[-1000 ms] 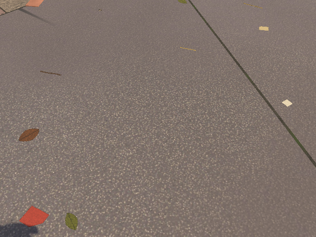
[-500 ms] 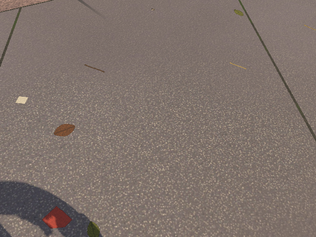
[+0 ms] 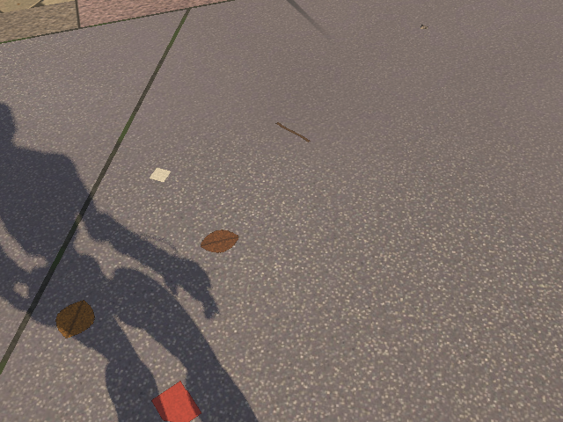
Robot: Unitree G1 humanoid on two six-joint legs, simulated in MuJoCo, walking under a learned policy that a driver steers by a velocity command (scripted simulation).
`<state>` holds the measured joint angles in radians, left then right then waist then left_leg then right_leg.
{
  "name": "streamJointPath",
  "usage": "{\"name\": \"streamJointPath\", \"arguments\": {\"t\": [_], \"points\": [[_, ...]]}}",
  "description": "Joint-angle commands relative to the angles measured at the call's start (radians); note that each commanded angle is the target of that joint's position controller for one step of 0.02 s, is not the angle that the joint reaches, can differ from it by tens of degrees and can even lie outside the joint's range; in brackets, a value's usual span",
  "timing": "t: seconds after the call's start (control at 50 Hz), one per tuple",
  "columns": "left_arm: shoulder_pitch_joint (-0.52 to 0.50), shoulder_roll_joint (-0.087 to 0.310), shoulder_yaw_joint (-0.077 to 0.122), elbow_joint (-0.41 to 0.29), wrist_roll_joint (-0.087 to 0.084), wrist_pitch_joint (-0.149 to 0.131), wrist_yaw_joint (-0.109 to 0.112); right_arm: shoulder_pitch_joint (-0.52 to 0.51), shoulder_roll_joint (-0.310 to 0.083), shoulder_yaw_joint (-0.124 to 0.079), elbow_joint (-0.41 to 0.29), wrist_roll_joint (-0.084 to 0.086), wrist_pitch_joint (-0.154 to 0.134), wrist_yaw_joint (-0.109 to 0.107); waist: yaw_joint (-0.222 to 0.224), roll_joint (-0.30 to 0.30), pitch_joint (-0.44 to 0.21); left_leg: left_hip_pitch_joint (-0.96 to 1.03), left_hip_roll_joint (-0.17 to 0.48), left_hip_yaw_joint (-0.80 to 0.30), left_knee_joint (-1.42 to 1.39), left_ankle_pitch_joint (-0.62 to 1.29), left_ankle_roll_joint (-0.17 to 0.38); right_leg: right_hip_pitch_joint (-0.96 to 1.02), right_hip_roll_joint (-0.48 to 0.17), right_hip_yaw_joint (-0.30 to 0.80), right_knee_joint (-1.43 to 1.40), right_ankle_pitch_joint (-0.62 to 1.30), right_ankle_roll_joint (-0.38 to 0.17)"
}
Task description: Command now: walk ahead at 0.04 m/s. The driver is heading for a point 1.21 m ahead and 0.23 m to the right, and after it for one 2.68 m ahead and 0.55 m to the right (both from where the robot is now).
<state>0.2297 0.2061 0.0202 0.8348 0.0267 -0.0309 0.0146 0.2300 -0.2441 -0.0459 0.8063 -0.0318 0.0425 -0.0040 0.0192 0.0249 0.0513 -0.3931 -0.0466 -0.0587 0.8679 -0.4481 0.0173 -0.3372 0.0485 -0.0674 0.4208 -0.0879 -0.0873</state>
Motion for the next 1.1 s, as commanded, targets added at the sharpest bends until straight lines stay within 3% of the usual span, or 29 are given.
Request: {"name": "streamJointPath", "arguments": {"t": [0.02, 0.08, 0.1, 0.12, 0.14, 0.16, 0.2, 0.24, 0.34, 0.42, 0.44, 0.46, 0.48, 0.5, 0.52, 0.54, 0.6, 0.68, 0.78, 0.82, 0.9, 0.92, 0.94, 0.96, 0.98, 1.0, 1.02, 1.06, 1.1], "points": [[0.0, 0.128, 0.027, -0.033, -0.001, 0.008, -0.011, 0.127, -0.038, 0.003, 0.009, 0.004, 0.011, -0.006, -0.033, -0.168, -0.087, 0.174, -0.012, 0.056, -0.164, 0.037, 0.011, -0.032, -0.22, 0.284, -0.211, -0.19, -0.127], [-0.004, 0.167, 0.044, -0.035, -0.02, 0.039, -0.01, 0.145, -0.057, 0.001, 0.02, 0.004, -0.01, -0.022, -0.066, -0.125, -0.035, 0.307, -0.028, 0.072, -0.402, 0.145, 0.053, -0.142, -0.194, 0.332, -0.204, -0.35, -0.066], [0.004, 0.154, 0.043, -0.039, -0.025, 0.04, -0.01, 0.154, -0.083, -0.002, 0.014, -0.002, -0.024, -0.03, -0.069, -0.086, -0.032, 0.353, 0.034, 0.004, -0.477, 0.137, 0.072, -0.188, -0.171, 0.329, -0.181, -0.373, -0.019], [-0.004, 0.104, 0.034, -0.064, -0.037, 0.035, -0.014, 0.156, -0.152, -0.014, -0.001, -0.013, -0.034, -0.042, -0.066, 0.047, -0.04, 0.372, 0.199, -0.175, -0.576, 0.001, 0.119, -0.253, -0.101, 0.253, -0.069, -0.38, 0.038], [-0.048, 0.095, 0.038, -0.082, -0.043, 0.032, -0.012, 0.113, -0.18, -0.028, 0.001, -0.001, -0.036, -0.045, -0.065, 0.196, 0.017, 0.205, 0.344, -0.334, -0.693, -0.069, 0.192, -0.239, 0.037, 0.082, 0.158, -0.334, 0.055], [-0.03, 0.123, 0.05, -0.067, -0.016, 0.034, -0.012, 0.043, -0.145, -0.022, -0.013, -0.003, -0.043, -0.051, -0.046, 0.159, 0.045, 0.119, 0.388, -0.305, -0.695, 0.085, 0.232, -0.182, 0.013, 0.074, 0.37, -0.37, 0.052], [0.072, 0.122, 0.066, -0.024, -0.005, 0.047, -0.012, -0.02, -0.094, -0.008, -0.031, 0.002, -0.055, -0.059, 0.015, 0.065, -0.005, 0.133, 0.325, -0.159, -0.628, 0.46, 0.227, -0.157, 0.009, 0.087, 0.597, -0.365, 0.059], [0.107, 0.107, 0.067, -0.014, 0.003, 0.055, -0.011, -0.028, -0.086, -0.005, -0.03, 0.007, -0.061, -0.063, 0.027, 0.059, -0.048, 0.246, 0.288, -0.053, -0.56, 0.69, 0.207, -0.195, -0.01, 0.074, 0.629, -0.351, 0.077], [-0.009, 0.071, 0.048, -0.078, -0.014, 0.074, -0.028, 0.045, -0.128, -0.025, 0.001, 0.003, -0.045, -0.056, -0.052, 0.133, -0.068, 0.337, 0.3, 0.014, -0.483, 0.723, 0.193, -0.139, -0.036, 0.018, 0.391, -0.378, 0.094], [0.017, 0.087, 0.051, -0.103, -0.02, 0.072, -0.037, 0.024, -0.174, -0.048, 0.006, 0.006, -0.034, -0.038, -0.029, 0.127, -0.083, 0.29, 0.315, 0.041, -0.386, 0.675, 0.156, 0.008, -0.01, -0.037, 0.17, -0.289, 0.058], [0.039, 0.092, 0.052, -0.101, -0.014, 0.062, -0.034, 0.03, -0.175, -0.051, 0.013, 0.008, -0.034, -0.036, -0.008, 0.088, -0.088, 0.237, 0.292, 0.078, -0.319, 0.574, 0.11, 0.093, -0.001, -0.023, 0.045, -0.168, 0.046], [0.072, 0.148, 0.066, -0.098, -0.001, 0.047, -0.027, 0.062, -0.15, -0.049, 0.017, 0.003, -0.034, -0.031, 0.003, -0.047, -0.112, 0.126, 0.239, 0.142, -0.155, 0.365, 0.045, 0.218, -0.081, 0.132, -0.059, -0.061, 0.024], [0.097, 0.323, 0.105, -0.124, 0.001, 0.035, -0.023, 0.045, -0.051, -0.022, -0.051, 0.005, -0.031, -0.026, -0.009, -0.346, -0.1, -0.175, 0.06, 0.224, 0.08, -0.141, -0.046, 0.328, -0.399, 0.561, -0.086, 0.382, -0.103], [0.222, 0.32, 0.112, -0.087, -0.016, 0.037, -0.02, -0.062, -0.08, -0.02, -0.073, 0.003, -0.017, -0.038, 0.082, -0.254, -0.126, -0.215, 0.037, 0.075, 0.216, -0.237, -0.036, 0.309, -0.441, 0.592, -0.089, 0.487, -0.234], [0.193, 0.268, 0.099, -0.084, -0.016, 0.042, -0.015, -0.074, -0.091, -0.023, -0.073, 0.012, -0.012, -0.035, 0.048, -0.166, -0.075, -0.239, 0.062, 0.038, 0.278, -0.164, -0.031, 0.28, -0.391, 0.518, -0.084, 0.411, -0.24], [0.105, 0.225, 0.087, -0.1, -0.019, 0.051, -0.009, -0.074, -0.099, -0.024, -0.061, 0.022, -0.017, -0.028, 0.013, -0.114, -0.032, -0.236, 0.081, 0.021, 0.259, -0.062, -0.027, 0.234, -0.321, 0.445, -0.097, 0.313, -0.2], [0.007, 0.179, 0.071, -0.139, -0.025, 0.056, -0.005, -0.012, -0.118, -0.031, -0.032, 0.002, -0.019, -0.013, -0.031, -0.121, -0.085, -0.181, 0.067, 0.035, 0.232, 0.078, -0.038, 0.245, -0.218, 0.339, -0.094, 0.38, -0.142], [0.056, 0.181, 0.068, -0.123, -0.019, 0.04, -0.004, -0.011, -0.093, -0.022, -0.029, 0.012, -0.003, -0.012, -0.015, -0.11, -0.099, -0.154, 0.063, 0.041, 0.137, 0.106, -0.052, 0.266, -0.216, 0.326, -0.103, 0.362, -0.14], [0.039, 0.119, 0.027, -0.097, 0.005, 0.031, 0.009, -0.019, -0.058, -0.001, 0.004, 0.015, 0.007, -0.011, 0.002, -0.129, -0.069, 0.042, 0.066, 0.05, -0.117, 0.108, -0.032, 0.168, -0.211, 0.275, -0.146, 0.157, -0.119], [0.037, 0.151, 0.029, -0.083, 0.01, 0.032, 0.013, -0.029, -0.073, -0.002, 0.009, 0.02, 0.006, -0.011, 0.01, -0.137, -0.041, 0.1, 0.044, 0.061, -0.18, 0.091, -0.017, 0.133, -0.22, 0.283, -0.138, 0.098, -0.122], [0.014, 0.204, 0.043, -0.066, -0.011, 0.041, 0.03, -0.002, -0.084, 0.001, 0.009, 0.022, -0.017, -0.012, -0.03, -0.086, -0.027, 0.172, 0.026, 0.061, -0.394, 0.189, 0.019, 0.14, -0.241, 0.288, -0.038, 0.166, -0.106], [0.029, 0.201, 0.044, -0.064, -0.01, 0.038, 0.032, 0.018, -0.094, 0.001, 0.011, 0.015, -0.028, -0.013, -0.032, -0.065, -0.06, 0.228, 0.043, 0.014, -0.449, 0.217, 0.037, 0.128, -0.225, 0.283, -0.021, 0.026, -0.078], [0.015, 0.173, 0.039, -0.084, -0.005, 0.035, 0.03, 0.056, -0.128, -0.005, 0.015, -0.001, -0.038, -0.014, -0.031, -0.002, -0.077, 0.277, 0.117, -0.113, -0.475, 0.157, 0.076, 0.062, -0.173, 0.254, 0.056, -0.186, -0.055], [-0.03, 0.129, 0.03, -0.124, -0.007, 0.034, 0.02, 0.09, -0.212, -0.036, 0.034, 0.013, -0.034, -0.01, -0.02, 0.159, -0.031, 0.297, 0.222, -0.332, -0.532, 0.015, 0.182, -0.107, -0.006, 0.113, 0.172, -0.433, -0.012], [-0.079, 0.136, 0.028, -0.133, 0.013, 0.03, 0.014, 0.172, -0.222, -0.05, 0.055, 0.017, -0.035, 0.004, -0.086, 0.195, 0.017, 0.315, 0.339, -0.529, -0.644, -0.148, 0.276, -0.223, 0.054, 0.032, 0.326, -0.472, 0.007], [-0.121, 0.155, 0.037, -0.147, 0.013, 0.023, 0.004, 0.197, -0.194, -0.045, 0.059, 0.004, -0.04, 0.008, -0.105, 0.164, 0.058, 0.301, 0.365, -0.602, -0.71, -0.259, 0.311, -0.298, 0.02, 0.094, 0.457, -0.483, 0.012], [-0.11, 0.158, 0.04, -0.145, 0.003, 0.015, -0.007, 0.151, -0.181, -0.043, 0.049, 0.005, -0.041, 0.006, -0.071, 0.128, 0.075, 0.267, 0.336, -0.562, -0.728, -0.28, 0.297, -0.306, -0.01, 0.118, 0.496, -0.426, 0.023], [-0.101, 0.155, 0.04, -0.141, 0.002, -0.003, -0.026, 0.083, -0.164, -0.044, 0.026, 0.015, -0.049, 0.001, -0.036, 0.102, 0.051, 0.25, 0.261, -0.455, -0.731, -0.135, 0.249, -0.263, -0.038, 0.115, 0.479, -0.325, 0.051], [-0.106, 0.136, 0.035, -0.134, 0.007, -0.011, -0.037, 0.083, -0.163, -0.05, 0.023, 0.016, -0.058, 0.003, -0.041, 0.082, 0.003, 0.258, 0.198, -0.365, -0.707, 0.009, 0.232, -0.208, -0.024, 0.08, 0.424, -0.279, 0.081]]}}
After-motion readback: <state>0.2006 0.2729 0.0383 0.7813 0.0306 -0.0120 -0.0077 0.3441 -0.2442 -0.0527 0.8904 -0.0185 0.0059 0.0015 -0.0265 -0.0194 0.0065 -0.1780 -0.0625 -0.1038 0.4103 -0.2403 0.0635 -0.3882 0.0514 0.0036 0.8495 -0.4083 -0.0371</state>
